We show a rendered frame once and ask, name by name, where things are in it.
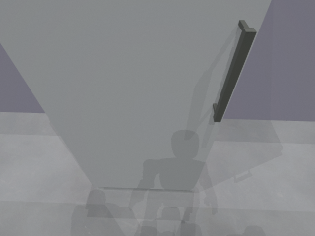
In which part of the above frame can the fridge door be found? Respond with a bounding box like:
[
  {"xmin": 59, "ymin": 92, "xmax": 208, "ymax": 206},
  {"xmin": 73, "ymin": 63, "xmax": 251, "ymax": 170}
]
[{"xmin": 0, "ymin": 0, "xmax": 272, "ymax": 191}]

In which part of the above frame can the handle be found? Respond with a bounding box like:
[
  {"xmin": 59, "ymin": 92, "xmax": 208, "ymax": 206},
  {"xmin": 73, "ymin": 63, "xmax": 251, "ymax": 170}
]
[{"xmin": 213, "ymin": 20, "xmax": 257, "ymax": 122}]

